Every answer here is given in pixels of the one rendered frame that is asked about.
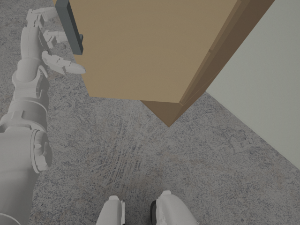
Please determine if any cupboard door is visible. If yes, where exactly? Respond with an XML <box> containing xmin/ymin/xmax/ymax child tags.
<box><xmin>53</xmin><ymin>0</ymin><xmax>237</xmax><ymax>103</ymax></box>

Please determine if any robot thigh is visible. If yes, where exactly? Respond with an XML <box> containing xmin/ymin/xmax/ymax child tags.
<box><xmin>156</xmin><ymin>195</ymin><xmax>199</xmax><ymax>225</ymax></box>
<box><xmin>96</xmin><ymin>200</ymin><xmax>125</xmax><ymax>225</ymax></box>

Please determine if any robot right thigh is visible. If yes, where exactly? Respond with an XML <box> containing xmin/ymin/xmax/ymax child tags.
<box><xmin>156</xmin><ymin>195</ymin><xmax>199</xmax><ymax>225</ymax></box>

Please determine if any left robot upper arm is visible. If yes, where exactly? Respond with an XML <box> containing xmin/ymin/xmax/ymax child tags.
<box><xmin>0</xmin><ymin>129</ymin><xmax>53</xmax><ymax>225</ymax></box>

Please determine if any handle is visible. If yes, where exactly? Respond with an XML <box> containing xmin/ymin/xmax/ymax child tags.
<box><xmin>55</xmin><ymin>0</ymin><xmax>83</xmax><ymax>55</ymax></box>

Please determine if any left robot forearm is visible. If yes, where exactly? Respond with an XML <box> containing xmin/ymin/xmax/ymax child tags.
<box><xmin>0</xmin><ymin>58</ymin><xmax>50</xmax><ymax>133</ymax></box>

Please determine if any left robot hand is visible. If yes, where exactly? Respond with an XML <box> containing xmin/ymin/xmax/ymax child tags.
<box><xmin>21</xmin><ymin>7</ymin><xmax>86</xmax><ymax>75</ymax></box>

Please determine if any robot left thigh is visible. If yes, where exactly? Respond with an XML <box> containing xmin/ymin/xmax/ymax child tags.
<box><xmin>96</xmin><ymin>200</ymin><xmax>125</xmax><ymax>225</ymax></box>

